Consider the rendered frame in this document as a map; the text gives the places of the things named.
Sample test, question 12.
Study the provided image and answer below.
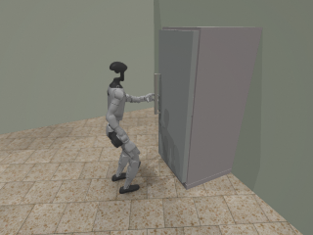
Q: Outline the right robot hand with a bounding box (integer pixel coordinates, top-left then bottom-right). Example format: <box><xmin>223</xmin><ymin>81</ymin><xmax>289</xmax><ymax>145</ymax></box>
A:
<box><xmin>124</xmin><ymin>140</ymin><xmax>141</xmax><ymax>159</ymax></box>

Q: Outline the robot right shin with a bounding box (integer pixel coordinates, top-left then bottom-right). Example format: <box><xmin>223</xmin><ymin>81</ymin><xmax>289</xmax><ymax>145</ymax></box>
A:
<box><xmin>124</xmin><ymin>161</ymin><xmax>141</xmax><ymax>189</ymax></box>

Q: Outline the handle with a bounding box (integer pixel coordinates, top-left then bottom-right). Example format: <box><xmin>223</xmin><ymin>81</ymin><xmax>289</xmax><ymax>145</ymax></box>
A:
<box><xmin>154</xmin><ymin>73</ymin><xmax>161</xmax><ymax>115</ymax></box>

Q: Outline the robot left upper arm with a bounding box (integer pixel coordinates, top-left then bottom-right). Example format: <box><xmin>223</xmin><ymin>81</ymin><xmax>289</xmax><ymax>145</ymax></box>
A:
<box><xmin>125</xmin><ymin>94</ymin><xmax>132</xmax><ymax>102</ymax></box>

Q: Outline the left robot hand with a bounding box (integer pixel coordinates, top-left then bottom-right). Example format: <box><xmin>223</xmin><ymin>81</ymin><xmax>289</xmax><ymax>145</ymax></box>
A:
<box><xmin>146</xmin><ymin>93</ymin><xmax>158</xmax><ymax>103</ymax></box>

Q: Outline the humanoid robot torso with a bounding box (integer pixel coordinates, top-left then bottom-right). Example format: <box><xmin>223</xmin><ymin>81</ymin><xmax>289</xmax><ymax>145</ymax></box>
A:
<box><xmin>106</xmin><ymin>85</ymin><xmax>126</xmax><ymax>140</ymax></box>

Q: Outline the right robot forearm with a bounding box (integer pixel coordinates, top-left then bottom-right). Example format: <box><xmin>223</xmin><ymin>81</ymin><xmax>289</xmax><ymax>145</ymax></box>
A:
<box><xmin>108</xmin><ymin>115</ymin><xmax>129</xmax><ymax>144</ymax></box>

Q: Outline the fridge door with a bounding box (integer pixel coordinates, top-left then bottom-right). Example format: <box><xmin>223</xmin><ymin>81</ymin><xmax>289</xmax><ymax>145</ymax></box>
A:
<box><xmin>158</xmin><ymin>29</ymin><xmax>199</xmax><ymax>183</ymax></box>

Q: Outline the left robot forearm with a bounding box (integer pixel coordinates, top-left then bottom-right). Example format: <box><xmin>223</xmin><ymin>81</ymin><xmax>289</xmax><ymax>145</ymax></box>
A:
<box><xmin>130</xmin><ymin>95</ymin><xmax>146</xmax><ymax>103</ymax></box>

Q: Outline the robot right upper arm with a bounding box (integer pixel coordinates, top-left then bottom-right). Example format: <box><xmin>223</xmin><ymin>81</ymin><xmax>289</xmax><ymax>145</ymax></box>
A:
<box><xmin>106</xmin><ymin>88</ymin><xmax>124</xmax><ymax>122</ymax></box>

